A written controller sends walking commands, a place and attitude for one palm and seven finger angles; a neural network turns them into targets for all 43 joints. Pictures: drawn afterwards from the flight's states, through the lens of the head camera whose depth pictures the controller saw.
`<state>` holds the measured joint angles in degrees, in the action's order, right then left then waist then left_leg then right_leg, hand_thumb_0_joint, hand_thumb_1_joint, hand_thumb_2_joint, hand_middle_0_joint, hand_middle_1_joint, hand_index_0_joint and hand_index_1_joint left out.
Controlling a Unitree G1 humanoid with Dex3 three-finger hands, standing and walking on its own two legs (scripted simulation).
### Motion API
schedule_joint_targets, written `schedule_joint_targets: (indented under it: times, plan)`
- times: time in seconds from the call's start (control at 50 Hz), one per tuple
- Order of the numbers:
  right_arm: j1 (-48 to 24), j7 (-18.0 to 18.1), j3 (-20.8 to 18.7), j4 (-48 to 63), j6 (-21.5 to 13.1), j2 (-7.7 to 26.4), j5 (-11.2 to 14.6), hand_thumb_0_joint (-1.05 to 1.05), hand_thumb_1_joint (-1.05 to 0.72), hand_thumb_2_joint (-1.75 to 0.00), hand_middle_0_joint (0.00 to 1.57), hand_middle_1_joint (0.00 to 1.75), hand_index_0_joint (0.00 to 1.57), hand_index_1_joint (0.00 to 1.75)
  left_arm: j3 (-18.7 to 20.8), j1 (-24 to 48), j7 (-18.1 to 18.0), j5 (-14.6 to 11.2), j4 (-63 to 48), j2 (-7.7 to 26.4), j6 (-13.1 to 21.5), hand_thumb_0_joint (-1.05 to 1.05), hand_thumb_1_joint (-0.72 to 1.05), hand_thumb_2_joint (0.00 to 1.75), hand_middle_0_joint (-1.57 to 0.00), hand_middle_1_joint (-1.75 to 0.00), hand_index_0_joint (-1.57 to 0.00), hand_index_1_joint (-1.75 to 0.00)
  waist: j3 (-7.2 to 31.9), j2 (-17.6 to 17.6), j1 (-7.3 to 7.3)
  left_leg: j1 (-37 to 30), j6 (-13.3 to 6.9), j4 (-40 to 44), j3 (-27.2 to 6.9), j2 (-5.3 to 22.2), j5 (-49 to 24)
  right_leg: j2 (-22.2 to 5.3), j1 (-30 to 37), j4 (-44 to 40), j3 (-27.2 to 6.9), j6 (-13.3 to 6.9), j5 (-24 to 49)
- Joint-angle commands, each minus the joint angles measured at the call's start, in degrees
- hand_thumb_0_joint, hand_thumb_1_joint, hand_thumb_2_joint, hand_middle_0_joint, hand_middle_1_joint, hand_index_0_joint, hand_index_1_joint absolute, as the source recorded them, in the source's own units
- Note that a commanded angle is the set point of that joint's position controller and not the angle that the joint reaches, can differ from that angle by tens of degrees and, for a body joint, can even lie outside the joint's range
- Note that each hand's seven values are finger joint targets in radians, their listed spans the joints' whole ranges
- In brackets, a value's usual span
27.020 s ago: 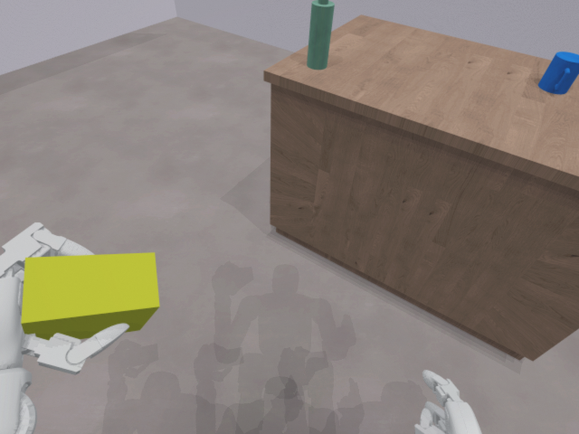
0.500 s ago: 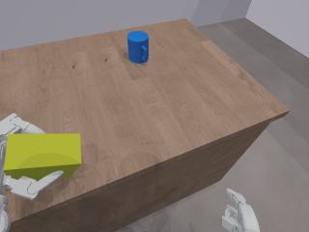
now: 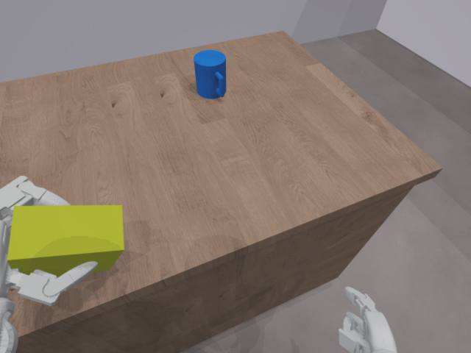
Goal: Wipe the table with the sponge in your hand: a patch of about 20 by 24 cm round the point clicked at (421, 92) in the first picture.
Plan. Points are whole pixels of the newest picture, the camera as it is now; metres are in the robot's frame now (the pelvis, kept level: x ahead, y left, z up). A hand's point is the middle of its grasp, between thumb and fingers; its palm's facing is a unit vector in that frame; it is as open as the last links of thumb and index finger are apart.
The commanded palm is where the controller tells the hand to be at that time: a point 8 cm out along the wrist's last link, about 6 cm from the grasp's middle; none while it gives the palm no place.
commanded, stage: shuffle to correct the standing spot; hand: left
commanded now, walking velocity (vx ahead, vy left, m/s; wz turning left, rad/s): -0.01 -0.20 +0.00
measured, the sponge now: (84, 242) +0.23 +0.22 +0.13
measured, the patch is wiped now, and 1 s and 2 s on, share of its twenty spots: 0.00 0.00 0.00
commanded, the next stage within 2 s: come to a stop and stand still in 0.48 s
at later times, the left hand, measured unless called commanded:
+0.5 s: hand (54, 243) +0.21 +0.24 +0.16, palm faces +0.35 -0.85 -0.40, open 9.9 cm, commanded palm +0.16 +0.28 +0.18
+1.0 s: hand (26, 254) +0.20 +0.28 +0.14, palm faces +0.28 -0.87 -0.40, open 9.9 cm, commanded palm +0.15 +0.31 +0.18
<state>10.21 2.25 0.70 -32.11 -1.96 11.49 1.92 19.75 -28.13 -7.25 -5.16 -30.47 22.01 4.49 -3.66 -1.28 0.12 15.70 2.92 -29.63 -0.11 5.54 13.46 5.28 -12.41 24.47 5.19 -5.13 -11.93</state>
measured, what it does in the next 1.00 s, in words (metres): stands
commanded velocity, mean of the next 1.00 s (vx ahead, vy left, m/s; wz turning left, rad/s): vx -0.01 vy -0.11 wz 0.00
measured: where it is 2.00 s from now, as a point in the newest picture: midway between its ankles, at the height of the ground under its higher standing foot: outside the picture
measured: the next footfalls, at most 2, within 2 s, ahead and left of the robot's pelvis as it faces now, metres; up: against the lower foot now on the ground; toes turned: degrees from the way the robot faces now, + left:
none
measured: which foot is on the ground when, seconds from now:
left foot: down 0.00-1.00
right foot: down 0.00-1.00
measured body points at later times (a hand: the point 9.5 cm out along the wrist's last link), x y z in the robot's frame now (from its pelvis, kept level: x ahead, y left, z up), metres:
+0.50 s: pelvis +0.00 -0.01 +0.00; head +0.02 -0.01 +0.45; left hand +0.19 +0.28 +0.18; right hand +0.18 -0.24 -0.08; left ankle +0.02 +0.15 -0.74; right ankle +0.02 -0.06 -0.74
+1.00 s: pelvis -0.02 +0.04 +0.00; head +0.01 +0.06 +0.45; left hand +0.18 +0.32 +0.16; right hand +0.14 -0.20 -0.08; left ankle +0.02 +0.15 -0.74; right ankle +0.02 -0.06 -0.74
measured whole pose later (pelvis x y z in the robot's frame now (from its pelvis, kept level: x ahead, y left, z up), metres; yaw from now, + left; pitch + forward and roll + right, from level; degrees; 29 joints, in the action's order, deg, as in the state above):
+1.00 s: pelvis -0.02 +0.04 +0.00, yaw -2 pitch -2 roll -1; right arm 13.2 2.6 0.6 -34.3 -8.4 11.5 0.4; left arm 18.9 -27.7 -5.2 -2.4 -27.8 22.1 10.0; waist -4.8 2.0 0.8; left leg 15.9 -0.7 -31.4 1.3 1.2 13.4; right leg 2.4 -14.4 28.3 1.8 -1.8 -12.2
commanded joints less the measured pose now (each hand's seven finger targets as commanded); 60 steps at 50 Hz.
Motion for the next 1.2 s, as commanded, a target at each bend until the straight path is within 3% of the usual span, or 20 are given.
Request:
schedule_joint_targets:
  times: [0.0,0.16,0.32,0.58,0.6,0.62,0.64,0.66,0.7,0.74,0.76,0.82,0.84,0.86,0.88,0.96,1.0,1.04,1.14,1.18]
  plan:
    - [-5.16,0.39,-3.18,9.58,-3.01,6.82,0.2,0.0,-0.9,-0.9,0.2,0.3,0.2,0.3,7.16,3.71,-1.04,-0.54,-13.3,9.91,4.34,0.0,0.1,1.3,-1.2,-1.6,-1.2,-1.6,9.47,-3.33,-0.23,-3.67,-4.66,3.77,-4.77,4.28,-2.49,-10.1,1.76,-4.87,-9.65,2.42,8.53]
    - [-5.16,0.41,-3.12,9.32,-2.89,6.77,0.35,0.0,-0.9,-0.9,0.2,0.3,0.2,0.3,7.86,1.12,-0.76,-1.01,-12.3,10.42,4.09,0.0,0.1,1.3,-1.2,-1.6,-1.2,-1.6,10.31,-2.71,-0.38,-4.51,-4.56,2.88,-4.28,4.27,-6.8,-10.13,2.68,-4.37,-8.88,2.44,11.88]
    - [-4.73,0.27,-3.25,9.34,-2.91,6.95,0.21,0.0,-0.9,-0.9,0.2,0.3,0.2,0.3,7.4,2.43,-0.74,-0.96,-12.12,9.84,4.16,0.0,0.1,1.3,-1.2,-1.6,-1.2,-1.6,9.3,-1.21,-0.33,-3.42,-4.36,1.74,-3.84,3.51,-2.84,-11.02,1.4,-5.27,-9.96,2.33,9.28]
    - [-4.99,0.33,-2.93,9.2,-3.21,6.87,0.1,0.0,-0.9,-0.9,0.2,0.3,0.2,0.3,7.1,2.67,-0.93,-0.84,-11.8,9.57,4.26,0.0,0.1,1.3,-1.2,-1.6,-1.2,-1.6,9.29,-2.46,-0.2,-3.07,-4.67,3.4,-4.08,3.54,-1.47,-10.31,2.17,-5.45,-9.45,3.18,7.51]
    - [9.55,1.57,-6.83,2.52,-8.15,9.07,-2.3,0.0,-0.9,-0.9,0.2,0.3,0.2,0.3,39.27,58.26,1.43,8.07,-18.77,53.09,10.28,0.0,0.1,1.3,-1.2,-1.6,-1.2,-1.6,2.08,13.38,1.13,2.83,-3.51,-0.57,8.16,-0.44,-5.12,-7.68,-0.18,-10.56,-7.74,13.08,18.87]
    - [1.95,1.26,-5.59,4.52,-8.54,5.77,-2.19,0.0,-0.9,-0.9,0.2,0.3,0.2,0.3,18.22,31.61,4.19,3.12,9.57,21.44,8.17,0.0,0.1,1.3,-1.2,-1.6,-1.2,-1.6,11.36,10.1,1.59,0.82,-4.74,-0.98,4.49,-5.39,-7.56,-11.94,4.17,-4.53,-11.34,6.26,21.28]
    - [1.91,0.52,-5.87,8.03,-8.74,7.41,-1.12,0.0,-0.9,-0.9,0.2,0.3,0.2,0.3,16.45,16.21,3.6,1.26,7.24,19.08,8.79,0.0,0.1,1.3,-1.2,-1.6,-1.2,-1.6,8.52,6.82,3.92,1.75,-3.2,-3.88,4.41,-3.71,-5.71,-13.01,4.55,-5.77,-15.16,7.79,27.54]
    - [0.39,-0.54,-5.17,7.89,-9.32,7.66,-0.03,0.0,-0.9,-0.9,0.2,0.3,0.2,0.3,7.29,9.68,3.83,0.16,10.9,8.59,8.01,0.0,0.1,1.3,-1.2,-1.6,-1.2,-1.6,10.49,-3.07,3.1,-2.4,-3.62,-2.2,5.28,-3.26,-6.37,-13.84,5.56,-2.02,-14.23,5.65,29.12]
    - [0.36,-1.25,-4.78,8.58,-9.44,8.41,-0.45,0.0,-0.9,-0.9,0.2,0.3,0.2,0.3,5.03,11.25,4.2,0.1,-2.06,8.09,10.06,0.0,0.1,1.3,-1.2,-1.6,-1.2,-1.6,12.52,-9.33,2.59,-4.02,-5.21,2.82,3.15,-0.73,-7.25,-11.68,4.56,1.25,-10.94,9.0,18.9]
    - [-1.7,-2.29,-4.03,9.27,-9.88,7.79,-0.26,0.0,-0.9,-0.9,0.2,0.3,0.2,0.3,2.54,7.06,3.65,0.43,-7.14,5.5,10.5,0.0,0.1,1.3,-1.2,-1.6,-1.2,-1.6,12.28,-6.62,2.96,-2.64,-6.34,3.12,1.49,1.11,-5.44,-9.84,4.43,1.76,-10.18,10.35,9.33]
    - [-3.73,-2.57,-3.18,9.2,-10.39,6.66,0.44,0.0,-0.9,-0.9,0.2,0.3,0.2,0.3,1.84,3.46,2.88,0.1,-8.0,4.26,9.92,0.0,0.1,1.3,-1.2,-1.6,-1.2,-1.6,12.54,-4.44,2.94,-3.5,-6.36,3.41,1.49,1.33,-3.42,-8.87,4.0,1.87,-8.96,9.75,6.81]
    - [-3.01,-1.21,-3.48,9.58,-10.33,7.04,-0.48,0.0,-0.9,-0.9,0.2,0.3,0.2,0.3,8.78,5.4,1.24,1.31,-9.26,10.96,9.58,0.0,0.1,1.3,-1.2,-1.6,-1.2,-1.6,8.44,12.86,2.22,-0.49,-4.38,-2.18,1.99,-3.62,5.22,-11.18,-0.91,-8.75,-13.13,6.17,-8.57]
    - [-3.21,-0.67,-3.34,9.57,-10.3,6.76,-0.72,0.0,-0.9,-0.9,0.2,0.3,0.2,0.3,10.27,5.81,0.92,1.26,-9.02,11.98,9.42,0.0,0.1,1.3,-1.2,-1.6,-1.2,-1.6,7.12,15.07,1.95,-1.28,-4.13,-4.57,1.63,-4.68,4.94,-12.88,-4.11,-11.56,-15.41,4.57,-13.99]
    - [-4.4,-0.17,-2.95,8.56,-9.92,6.8,-0.78,0.0,-0.9,-0.9,0.2,0.3,0.2,0.3,13.62,5.53,-0.02,1.43,-9.83,15.4,9.23,0.0,0.1,1.3,-1.2,-1.6,-1.2,-1.6,6.93,12.96,1.88,-4.15,-4.03,-4.64,1.29,-4.73,3.86,-13.44,-7.69,-12.24,-16.58,2.82,-16.84]
    - [-3.79,0.38,-2.86,8.59,-9.7,6.44,-1.07,0.0,-0.9,-0.9,0.2,0.3,0.2,0.3,12.15,6.59,-0.18,1.21,-9.76,12.78,9.35,0.0,0.1,1.3,-1.2,-1.6,-1.2,-1.6,6.49,11.34,0.92,-4.49,-4.3,-3.91,0.52,-4.63,4.08,-14.19,-8.58,-11.82,-15.75,2.0,-18.88]
    - [-4.62,1.09,-2.44,7.52,-10.13,7.37,-1.41,0.0,-0.9,-0.9,0.2,0.3,0.2,0.3,10.56,12.81,-1.01,1.85,-12.43,11.76,10.47,0.0,0.1,1.3,-1.2,-1.6,-1.2,-1.6,5.88,-6.15,0.94,-4.59,-4.91,8.46,-4.08,-1.57,6.29,-7.85,-5.1,-5.17,-11.44,3.44,-13.46]
    - [-3.93,0.96,-2.14,7.87,-10.81,7.04,-1.11,0.0,-0.9,-0.9,0.2,0.3,0.2,0.3,8.37,14.12,-0.77,2.76,-11.48,9.66,10.78,0.0,0.1,1.3,-1.2,-1.6,-1.2,-1.6,5.51,-12.69,1.36,3.13,-6.45,14.04,-7.62,1.56,13.57,-5.96,2.98,1.0,-7.53,4.36,-7.35]
    - [-3.19,0.33,-2.17,7.7,-11.69,6.95,-0.97,0.0,-0.9,-0.9,0.2,0.3,0.2,0.3,6.53,14.93,-0.44,3.6,-11.16,8.22,11.08,0.0,0.1,1.3,-1.2,-1.6,-1.2,-1.6,6.21,-11.44,1.63,5.33,-6.57,14.15,-7.79,1.92,10.95,-5.88,7.3,2.7,-6.16,4.45,-1.86]
    - [-1.78,-1.12,-2.79,7.15,-11.99,7.46,-1.04,0.0,-0.9,-0.9,0.2,0.3,0.2,0.3,3.73,9.47,0.28,4.07,-8.79,5.3,10.57,0.0,0.1,1.3,-1.2,-1.6,-1.2,-1.6,8.23,-1.75,1.29,0.6,-5.0,10.55,-6.35,0.61,-0.33,-6.49,6.78,-0.41,-5.93,4.6,3.97]
    - [-1.92,-1.27,-2.52,6.68,-11.48,7.4,-1.16,0.0,-0.9,-0.9,0.2,0.3,0.2,0.3,3.77,7.76,0.34,3.99,-7.13,4.78,10.34,0.0,0.1,1.3,-1.2,-1.6,-1.2,-1.6,8.05,-1.68,1.07,0.06,-4.21,11.18,-6.37,0.4,-2.63,-6.24,6.26,-0.31,-5.17,4.72,4.77]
